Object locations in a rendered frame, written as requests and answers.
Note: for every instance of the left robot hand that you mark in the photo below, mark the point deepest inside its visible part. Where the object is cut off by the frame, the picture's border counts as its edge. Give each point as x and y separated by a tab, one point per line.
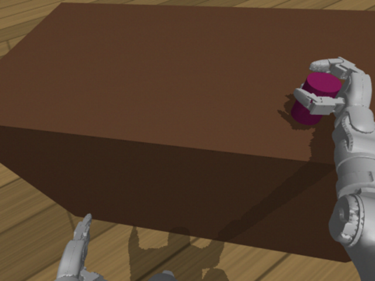
75	252

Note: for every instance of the right robot hand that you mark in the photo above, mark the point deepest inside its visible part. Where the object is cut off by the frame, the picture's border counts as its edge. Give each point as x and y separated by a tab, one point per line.
356	90

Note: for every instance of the can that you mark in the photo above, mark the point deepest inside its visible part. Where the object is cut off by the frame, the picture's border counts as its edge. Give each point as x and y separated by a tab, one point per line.
322	85

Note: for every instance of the right robot arm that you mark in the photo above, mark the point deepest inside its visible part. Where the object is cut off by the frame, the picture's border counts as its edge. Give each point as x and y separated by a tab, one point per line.
353	220

